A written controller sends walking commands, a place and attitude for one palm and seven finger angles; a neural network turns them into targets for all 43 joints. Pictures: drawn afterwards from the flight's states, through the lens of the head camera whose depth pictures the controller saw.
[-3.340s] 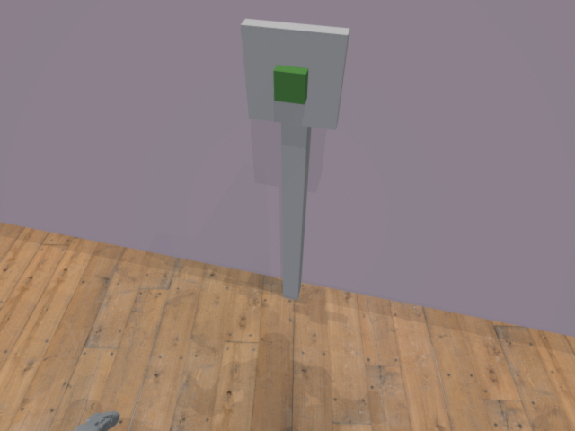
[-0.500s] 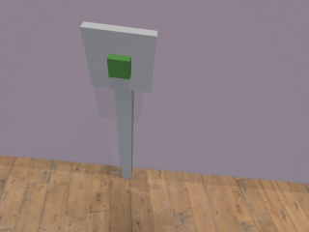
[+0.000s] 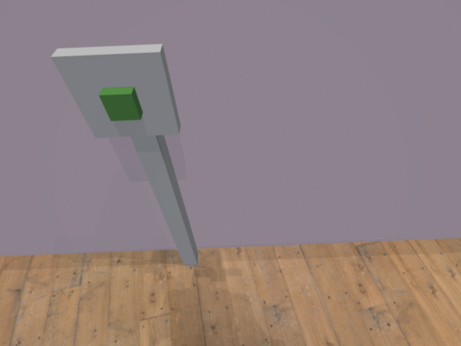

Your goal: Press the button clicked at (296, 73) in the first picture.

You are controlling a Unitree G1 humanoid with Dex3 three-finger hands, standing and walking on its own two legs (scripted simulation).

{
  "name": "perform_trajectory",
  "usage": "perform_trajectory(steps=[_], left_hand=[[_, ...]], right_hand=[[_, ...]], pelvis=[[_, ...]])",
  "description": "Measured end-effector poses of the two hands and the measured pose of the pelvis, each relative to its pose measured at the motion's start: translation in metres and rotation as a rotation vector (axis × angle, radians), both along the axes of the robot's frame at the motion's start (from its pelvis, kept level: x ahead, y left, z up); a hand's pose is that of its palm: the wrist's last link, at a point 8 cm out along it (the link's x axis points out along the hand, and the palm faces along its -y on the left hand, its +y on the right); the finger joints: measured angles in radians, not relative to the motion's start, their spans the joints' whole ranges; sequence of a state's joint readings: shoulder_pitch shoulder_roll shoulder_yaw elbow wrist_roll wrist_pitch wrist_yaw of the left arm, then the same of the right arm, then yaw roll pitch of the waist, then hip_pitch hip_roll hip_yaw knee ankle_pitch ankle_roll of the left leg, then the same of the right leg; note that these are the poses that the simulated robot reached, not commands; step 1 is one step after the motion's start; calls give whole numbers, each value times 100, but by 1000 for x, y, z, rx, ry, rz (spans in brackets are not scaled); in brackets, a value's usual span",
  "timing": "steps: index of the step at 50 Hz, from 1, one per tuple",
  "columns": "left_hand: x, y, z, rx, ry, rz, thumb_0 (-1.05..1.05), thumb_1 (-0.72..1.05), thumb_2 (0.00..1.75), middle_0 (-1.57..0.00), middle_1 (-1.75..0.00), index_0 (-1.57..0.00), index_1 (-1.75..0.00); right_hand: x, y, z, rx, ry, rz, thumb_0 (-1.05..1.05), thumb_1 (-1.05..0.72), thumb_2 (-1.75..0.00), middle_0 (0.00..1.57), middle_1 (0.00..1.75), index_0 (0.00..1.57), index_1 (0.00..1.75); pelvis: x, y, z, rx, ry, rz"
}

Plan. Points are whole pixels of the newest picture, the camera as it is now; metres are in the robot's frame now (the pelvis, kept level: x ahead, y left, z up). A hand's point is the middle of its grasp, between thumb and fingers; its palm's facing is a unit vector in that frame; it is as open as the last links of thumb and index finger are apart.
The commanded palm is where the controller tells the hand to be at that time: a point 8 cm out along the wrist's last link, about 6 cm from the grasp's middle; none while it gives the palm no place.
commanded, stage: come to a stop and stand still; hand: left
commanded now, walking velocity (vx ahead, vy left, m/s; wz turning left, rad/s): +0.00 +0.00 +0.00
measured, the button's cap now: (122, 103) +0.52 +0.22 +0.15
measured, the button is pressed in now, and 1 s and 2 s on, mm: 0 0 0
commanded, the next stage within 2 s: look again from close up in 0.66 s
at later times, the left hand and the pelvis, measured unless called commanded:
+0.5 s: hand out of the picture -0.07 +0.12 -0.17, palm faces +0.10 -0.99 -0.14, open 7.3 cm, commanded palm none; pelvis -0.03 -0.03 +0.01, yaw +1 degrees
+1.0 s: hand out of the picture -0.01 +0.18 -0.17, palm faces +0.07 -0.97 -0.23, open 7.4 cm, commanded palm none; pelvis -0.03 -0.01 +0.01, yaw +3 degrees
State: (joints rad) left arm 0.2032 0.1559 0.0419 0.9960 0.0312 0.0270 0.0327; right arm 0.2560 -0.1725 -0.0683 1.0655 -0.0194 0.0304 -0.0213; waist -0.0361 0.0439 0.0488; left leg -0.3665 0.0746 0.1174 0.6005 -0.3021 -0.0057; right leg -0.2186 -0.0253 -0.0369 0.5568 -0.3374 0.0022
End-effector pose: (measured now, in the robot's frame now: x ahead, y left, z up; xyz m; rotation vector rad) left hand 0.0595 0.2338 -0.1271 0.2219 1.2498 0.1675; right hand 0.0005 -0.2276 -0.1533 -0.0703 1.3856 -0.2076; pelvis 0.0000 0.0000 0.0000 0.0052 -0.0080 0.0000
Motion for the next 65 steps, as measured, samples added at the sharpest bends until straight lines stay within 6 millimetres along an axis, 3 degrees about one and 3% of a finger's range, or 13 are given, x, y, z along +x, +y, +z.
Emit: perform_trajectory(steps=[5, 10, 14, 24, 32, 39, 43, 56, 60, 65], left_hand=[[-27, -21, 8, 1, 21, 32, 1, 94, 90, -20, -30, -20, -30], [-49, -32, -2, -28, 36, 74, 1, 94, 90, -20, -30, -20, -30], [-71, -38, -13, -61, 71, 114, 1, 94, 90, -20, -30, -20, -30], [-128, -63, -12, -129, 185, 131, 1, 92, 90, -20, -30, -20, -30], [-151, -68, -8, -132, 236, 139, 1, 91, 90, -20, -30, -20, -30], [-145, -62, -8, -120, 224, 113, 1, 91, 90, -20, -30, -20, -30], [-128, -46, -9, -86, 167, 84, 1, 91, 90, -20, -30, -20, -30], [-46, 16, 6, 15, -95, 47, 1, 91, 90, -20, -30, -20, -30], [-36, 29, 14, 38, -126, 34, 1, 91, 90, -20, -30, -20, -30], [-40, 40, 19, 56, -118, 25, 1, 91, 90, -20, -30, -20, -30]], right_hand=[[-14, -7, 3, 38, 31, 13, 0, -91, -90, 20, 30, 20, 29], [-20, -13, 6, 25, 45, 44, 0, -91, -90, 20, 30, 20, 29], [-21, -13, 11, -3, 43, 76, 0, -91, -90, 20, 30, 20, 29], [-30, -18, 22, -21, 25, 103, 0, -92, -90, 20, 30, 20, 29], [-50, -9, 20, 8, 60, 96, 0, -92, -90, 20, 30, 20, 29], [-65, 0, 18, 32, 93, 81, 0, -91, -90, 20, 30, 20, 29], [-60, -5, 15, 15, 53, 86, 0, -91, -90, 20, 30, 20, 30], [0, -24, 24, -82, -139, 130, 0, -91, -90, 20, 30, 20, 30], [17, -29, 31, -99, -187, 156, 0, -91, -90, 20, 30, 20, 30], [31, -34, 37, -113, -214, 187, 0, -91, -90, 20, 30, 20, 30]], pelvis=[[-5, -17, 8, 2, -3, 14], [-11, -26, 6, -17, 0, 33], [-18, -29, 5, -19, -6, 42], [-32, -31, 14, -5, -24, 26], [-36, -30, 15, -4, -16, 23], [-36, -28, 14, -4, -12, 26], [-39, -24, 9, -11, -1, 39], [-35, -6, 6, -11, -33, 41], [-39, -3, 8, -9, -38, 41], [-44, 0, 10, -6, -38, 42]])
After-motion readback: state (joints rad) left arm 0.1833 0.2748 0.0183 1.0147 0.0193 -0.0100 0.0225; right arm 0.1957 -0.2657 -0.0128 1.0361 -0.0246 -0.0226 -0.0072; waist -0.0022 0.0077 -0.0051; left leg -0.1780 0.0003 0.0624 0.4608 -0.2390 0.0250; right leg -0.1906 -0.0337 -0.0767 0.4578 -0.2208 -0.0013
